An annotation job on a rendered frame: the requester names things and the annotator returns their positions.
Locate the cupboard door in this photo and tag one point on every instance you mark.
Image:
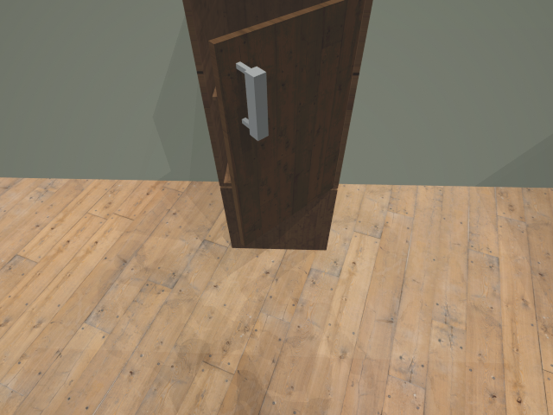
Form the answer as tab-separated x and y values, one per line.
308	57

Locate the handle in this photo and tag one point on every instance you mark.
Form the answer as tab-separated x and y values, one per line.
257	105

